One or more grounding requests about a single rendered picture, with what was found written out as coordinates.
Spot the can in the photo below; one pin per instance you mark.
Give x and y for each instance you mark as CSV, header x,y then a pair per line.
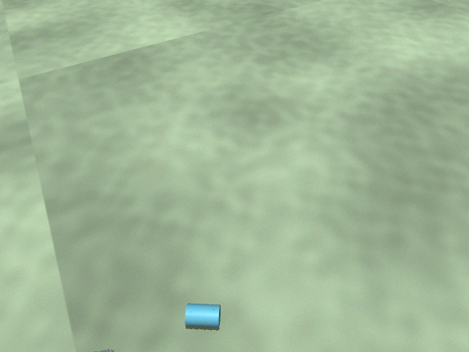
x,y
203,315

